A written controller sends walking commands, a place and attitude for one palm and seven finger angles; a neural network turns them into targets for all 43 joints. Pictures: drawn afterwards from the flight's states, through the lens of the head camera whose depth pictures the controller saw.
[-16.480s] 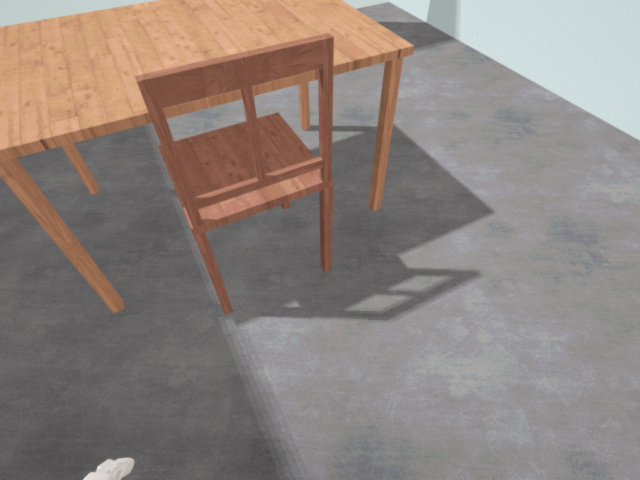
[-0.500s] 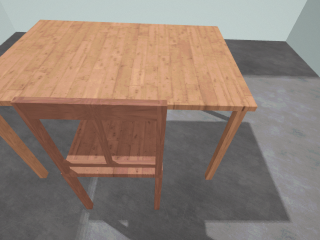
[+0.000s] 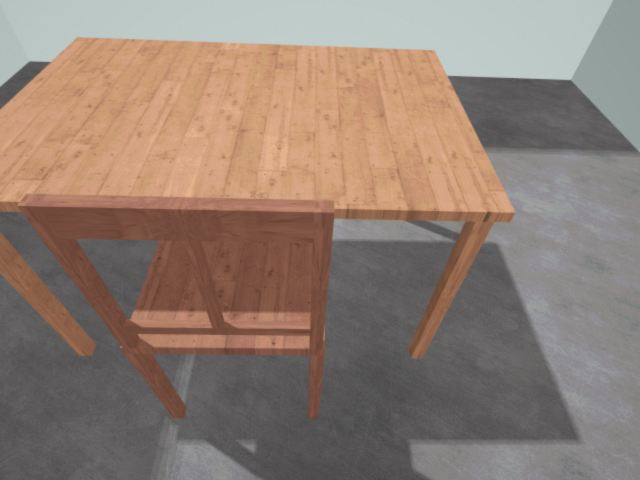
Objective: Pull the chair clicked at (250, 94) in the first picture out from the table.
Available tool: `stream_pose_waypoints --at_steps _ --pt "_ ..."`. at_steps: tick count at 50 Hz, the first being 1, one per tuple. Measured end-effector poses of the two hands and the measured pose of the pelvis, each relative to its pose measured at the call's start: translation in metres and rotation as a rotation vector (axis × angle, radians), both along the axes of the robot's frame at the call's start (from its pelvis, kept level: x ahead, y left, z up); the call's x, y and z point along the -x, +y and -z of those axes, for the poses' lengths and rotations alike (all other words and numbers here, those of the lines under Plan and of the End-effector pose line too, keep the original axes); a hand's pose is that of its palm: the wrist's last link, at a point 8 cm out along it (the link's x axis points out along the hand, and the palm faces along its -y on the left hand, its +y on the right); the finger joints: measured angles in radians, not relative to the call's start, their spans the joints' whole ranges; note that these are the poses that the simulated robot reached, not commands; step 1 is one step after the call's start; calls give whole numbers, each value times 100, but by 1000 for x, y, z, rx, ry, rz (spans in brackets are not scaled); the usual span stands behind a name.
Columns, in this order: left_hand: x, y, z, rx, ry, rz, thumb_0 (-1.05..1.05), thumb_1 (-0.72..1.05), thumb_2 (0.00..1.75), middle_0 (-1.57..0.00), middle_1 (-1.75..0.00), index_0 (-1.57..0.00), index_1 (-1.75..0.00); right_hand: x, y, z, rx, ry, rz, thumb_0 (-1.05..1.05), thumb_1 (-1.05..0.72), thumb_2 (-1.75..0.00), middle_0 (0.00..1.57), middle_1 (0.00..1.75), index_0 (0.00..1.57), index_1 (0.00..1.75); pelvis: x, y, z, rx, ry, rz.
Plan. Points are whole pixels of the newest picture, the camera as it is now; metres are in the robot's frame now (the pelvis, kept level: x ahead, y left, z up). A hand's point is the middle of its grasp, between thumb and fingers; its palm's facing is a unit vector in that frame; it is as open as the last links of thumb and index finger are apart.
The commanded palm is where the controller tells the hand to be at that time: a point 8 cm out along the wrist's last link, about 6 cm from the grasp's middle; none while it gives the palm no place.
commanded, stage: look again from close up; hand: left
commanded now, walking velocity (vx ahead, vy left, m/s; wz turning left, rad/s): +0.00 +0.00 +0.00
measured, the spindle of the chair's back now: (206, 286) +0.44 +0.23 -0.09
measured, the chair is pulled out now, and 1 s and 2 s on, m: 0.00 0.00 0.00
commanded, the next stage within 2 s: raise the hand toward the chair's back in 0.74 s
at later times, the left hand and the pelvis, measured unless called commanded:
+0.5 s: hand out of the picture -0.03 +0.15 -0.18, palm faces +0.04 -0.99 -0.14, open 7.4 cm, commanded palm none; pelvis +0.00 +0.00 +0.00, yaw +0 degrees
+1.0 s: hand out of the picture +0.09 +0.20 -0.10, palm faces +0.23 -0.93 -0.27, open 7.4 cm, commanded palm +0.10 +0.20 -0.07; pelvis +0.00 +0.00 -0.01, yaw +3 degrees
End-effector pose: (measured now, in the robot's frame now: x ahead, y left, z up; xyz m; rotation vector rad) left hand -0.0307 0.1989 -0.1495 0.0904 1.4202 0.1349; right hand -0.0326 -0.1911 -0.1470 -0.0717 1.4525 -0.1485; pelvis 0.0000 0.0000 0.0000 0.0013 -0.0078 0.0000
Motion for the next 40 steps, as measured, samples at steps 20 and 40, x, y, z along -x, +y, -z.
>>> stream_pose_waypoints --at_steps 20,40 --pt "2 -2 -1 0 11 2 0 91 90 -20 -30 -20 -30 2 0 1 -6 9 3 1 -91 -90 19 30 20 30 0 -1 0 -2 5 2" --pt "-2 -8 0 6 0 3 0 91 90 -20 -30 -20 -30 2 -2 0 -5 6 7 1 -91 -90 19 30 20 30 -2 -5 0 -1 4 1"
